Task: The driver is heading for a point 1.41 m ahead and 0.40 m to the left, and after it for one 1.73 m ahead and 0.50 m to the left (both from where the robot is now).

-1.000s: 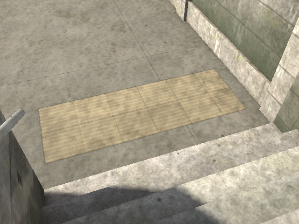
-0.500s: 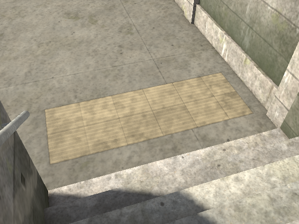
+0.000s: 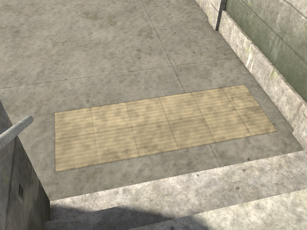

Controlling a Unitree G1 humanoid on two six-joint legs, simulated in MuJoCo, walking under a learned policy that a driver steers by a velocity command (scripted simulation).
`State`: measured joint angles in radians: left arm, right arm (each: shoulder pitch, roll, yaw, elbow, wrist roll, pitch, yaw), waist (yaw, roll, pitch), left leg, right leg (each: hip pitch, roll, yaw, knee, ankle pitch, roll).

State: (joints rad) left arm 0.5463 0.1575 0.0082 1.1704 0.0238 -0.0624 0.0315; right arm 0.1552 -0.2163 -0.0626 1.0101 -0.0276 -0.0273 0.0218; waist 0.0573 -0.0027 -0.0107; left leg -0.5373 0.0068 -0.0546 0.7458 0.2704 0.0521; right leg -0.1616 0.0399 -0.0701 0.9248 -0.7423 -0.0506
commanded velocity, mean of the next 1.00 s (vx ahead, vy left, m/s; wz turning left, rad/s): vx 0.49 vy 0.00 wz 0.00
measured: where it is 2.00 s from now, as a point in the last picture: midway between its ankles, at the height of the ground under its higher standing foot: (149, 200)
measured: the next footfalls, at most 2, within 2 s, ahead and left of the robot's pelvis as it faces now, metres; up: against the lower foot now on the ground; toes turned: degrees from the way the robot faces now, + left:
left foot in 0.12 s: +0.14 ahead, +0.08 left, -0.19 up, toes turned +3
right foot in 0.62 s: +0.45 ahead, -0.04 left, -0.38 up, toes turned -4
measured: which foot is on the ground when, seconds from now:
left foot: up 0.00-0.10, down 0.12-0.62, up 0.64-1.00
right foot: down 0.00-0.12, up 0.14-0.60, down 0.62-1.00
